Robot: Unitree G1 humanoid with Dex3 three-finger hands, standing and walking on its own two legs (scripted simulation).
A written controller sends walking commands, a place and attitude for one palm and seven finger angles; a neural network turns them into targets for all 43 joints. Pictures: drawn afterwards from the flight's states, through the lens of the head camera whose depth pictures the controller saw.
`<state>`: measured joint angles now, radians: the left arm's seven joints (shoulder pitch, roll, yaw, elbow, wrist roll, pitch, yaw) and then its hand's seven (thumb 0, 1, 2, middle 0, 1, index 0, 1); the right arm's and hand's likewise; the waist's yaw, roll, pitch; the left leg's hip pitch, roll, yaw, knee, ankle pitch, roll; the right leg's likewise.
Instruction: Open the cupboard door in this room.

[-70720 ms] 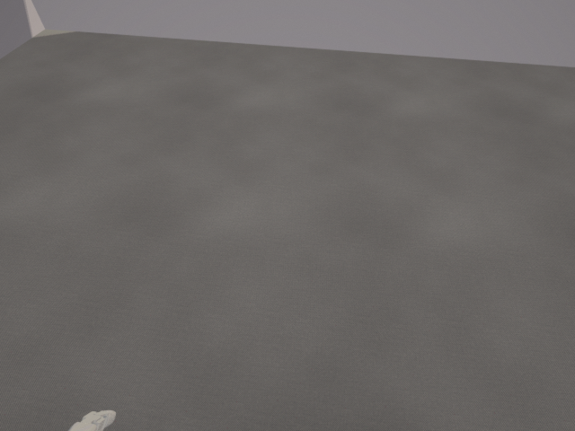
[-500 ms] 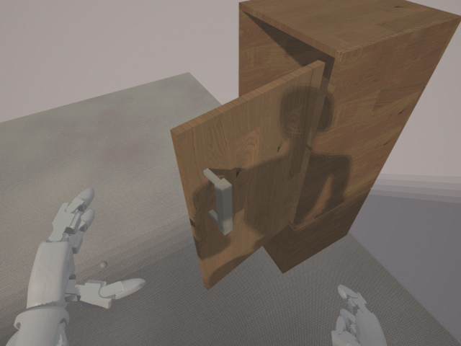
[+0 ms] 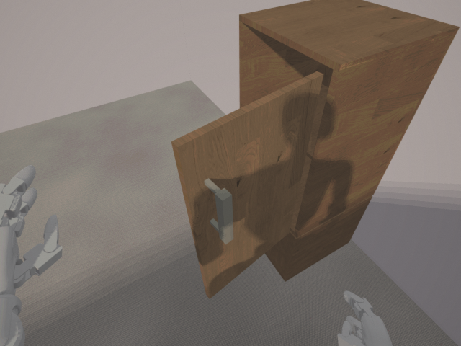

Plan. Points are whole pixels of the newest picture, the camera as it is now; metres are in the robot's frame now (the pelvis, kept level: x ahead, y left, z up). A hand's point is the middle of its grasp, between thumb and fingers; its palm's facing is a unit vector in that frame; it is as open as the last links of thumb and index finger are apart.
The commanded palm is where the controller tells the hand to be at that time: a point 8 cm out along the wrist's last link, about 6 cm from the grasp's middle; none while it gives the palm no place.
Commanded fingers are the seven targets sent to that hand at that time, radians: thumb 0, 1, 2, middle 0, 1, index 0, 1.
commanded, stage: draw the hand back to the body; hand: left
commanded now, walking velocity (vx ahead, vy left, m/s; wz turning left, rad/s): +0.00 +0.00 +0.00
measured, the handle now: (218, 211) +0.35 +0.08 +0.04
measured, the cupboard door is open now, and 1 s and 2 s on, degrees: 100 100 100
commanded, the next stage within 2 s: step back with the hand held close in 0.30 s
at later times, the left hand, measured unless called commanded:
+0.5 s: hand (55, 253) +0.18 +0.26 +0.16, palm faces +0.45 -0.79 -0.41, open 7.4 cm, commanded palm +0.13 +0.29 +0.17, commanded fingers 0.00 0.90 0.90 -0.20 -0.30 -0.20 -0.30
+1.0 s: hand (12, 298) +0.12 +0.28 +0.15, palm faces +0.37 -0.78 -0.50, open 7.4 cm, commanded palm +0.06 +0.32 +0.17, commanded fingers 0.00 0.90 0.90 -0.20 -0.30 -0.20 -0.30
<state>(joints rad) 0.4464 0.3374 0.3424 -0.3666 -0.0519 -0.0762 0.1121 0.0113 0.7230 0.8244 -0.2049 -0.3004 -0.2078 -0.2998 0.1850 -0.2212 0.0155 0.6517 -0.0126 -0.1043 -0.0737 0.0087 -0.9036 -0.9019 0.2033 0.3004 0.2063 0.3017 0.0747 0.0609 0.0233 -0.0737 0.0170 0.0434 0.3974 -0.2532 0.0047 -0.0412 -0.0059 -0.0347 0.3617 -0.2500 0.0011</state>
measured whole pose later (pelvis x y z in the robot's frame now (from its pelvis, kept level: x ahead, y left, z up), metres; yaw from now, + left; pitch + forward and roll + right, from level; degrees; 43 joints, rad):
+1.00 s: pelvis -0.09 +0.02 -0.01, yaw -1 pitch +0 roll -1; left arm 0.57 0.42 0.43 -0.52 -0.03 -0.19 0.14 0.02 0.89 0.90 -0.22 -0.30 -0.22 -0.30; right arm 0.19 -0.21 -0.01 0.54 0.01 -0.04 -0.08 0.01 -0.90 -0.90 0.20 0.30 0.21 0.30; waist 0.00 -0.01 0.06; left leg -0.35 0.01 0.07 0.54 -0.19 0.05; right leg -0.32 -0.02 -0.01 0.49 -0.17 0.03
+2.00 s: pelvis -0.28 +0.00 -0.01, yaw -2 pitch +0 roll +0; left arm 0.65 0.48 0.44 -0.56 -0.05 -0.18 0.15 0.02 0.89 0.90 -0.22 -0.30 -0.22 -0.30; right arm 0.21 -0.19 0.00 0.60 -0.02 -0.12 -0.07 0.01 -0.90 -0.90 0.20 0.30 0.21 0.30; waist -0.02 -0.02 0.03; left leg -0.41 0.00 0.02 0.50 -0.20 0.00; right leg -0.21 0.03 -0.06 0.47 -0.29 -0.04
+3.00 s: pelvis -0.32 +0.03 -0.01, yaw +1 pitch -1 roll +0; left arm 0.26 0.20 0.02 1.02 0.01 0.02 0.01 -0.02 1.00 0.90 -0.21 -0.30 -0.21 -0.30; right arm 0.26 -0.18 0.00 1.04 -0.03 0.03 -0.01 0.00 -0.91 -0.90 0.20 0.30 0.20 0.30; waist 0.00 -0.01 0.07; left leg -0.25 0.01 0.01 0.48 -0.21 0.00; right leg -0.24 -0.02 -0.09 0.45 -0.19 -0.02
